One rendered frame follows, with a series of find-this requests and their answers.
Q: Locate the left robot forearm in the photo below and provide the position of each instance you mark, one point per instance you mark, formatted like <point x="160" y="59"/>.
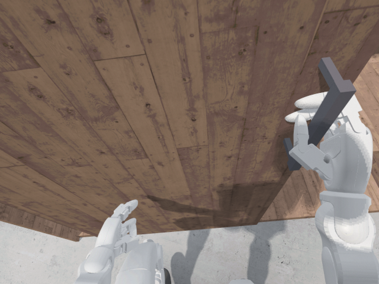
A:
<point x="97" y="267"/>

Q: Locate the right robot hand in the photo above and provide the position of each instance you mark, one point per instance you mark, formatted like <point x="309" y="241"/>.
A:
<point x="349" y="147"/>

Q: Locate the handle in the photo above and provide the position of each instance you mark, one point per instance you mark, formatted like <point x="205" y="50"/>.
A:
<point x="339" y="94"/>

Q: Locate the robot left shin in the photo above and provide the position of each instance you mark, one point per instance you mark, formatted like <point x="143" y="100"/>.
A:
<point x="159" y="277"/>

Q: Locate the left robot thigh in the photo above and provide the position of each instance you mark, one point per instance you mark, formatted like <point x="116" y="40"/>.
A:
<point x="141" y="264"/>

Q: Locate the right robot forearm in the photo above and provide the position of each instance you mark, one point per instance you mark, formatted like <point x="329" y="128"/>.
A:
<point x="348" y="232"/>

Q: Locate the left robot hand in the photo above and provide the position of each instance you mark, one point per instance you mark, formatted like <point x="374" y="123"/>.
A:
<point x="113" y="234"/>

